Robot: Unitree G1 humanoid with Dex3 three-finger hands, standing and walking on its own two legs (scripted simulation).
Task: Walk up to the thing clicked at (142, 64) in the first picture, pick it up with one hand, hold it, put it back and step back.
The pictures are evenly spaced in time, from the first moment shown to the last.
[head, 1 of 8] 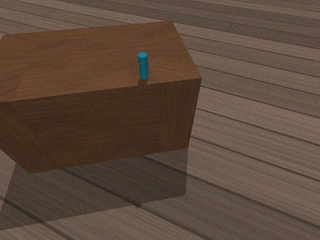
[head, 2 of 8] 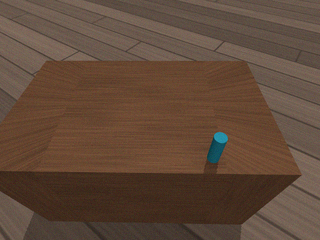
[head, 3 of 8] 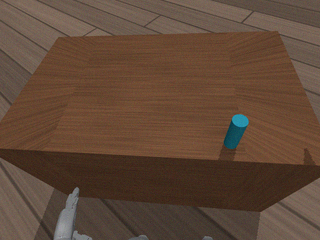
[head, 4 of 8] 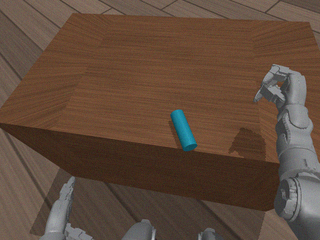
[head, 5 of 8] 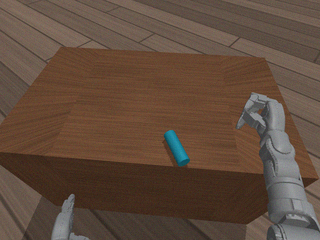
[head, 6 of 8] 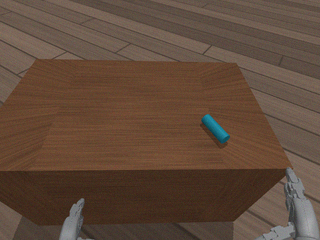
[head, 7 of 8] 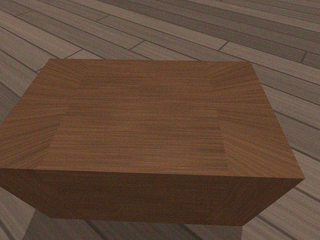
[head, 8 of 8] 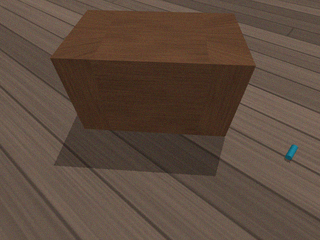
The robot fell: no
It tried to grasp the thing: yes
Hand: right
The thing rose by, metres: 0.00
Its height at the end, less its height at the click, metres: -0.69
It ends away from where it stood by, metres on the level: 0.77
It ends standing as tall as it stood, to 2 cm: no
